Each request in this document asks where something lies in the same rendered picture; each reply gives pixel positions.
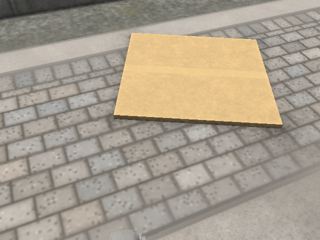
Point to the left robot thigh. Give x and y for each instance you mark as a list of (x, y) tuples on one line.
[(127, 234)]

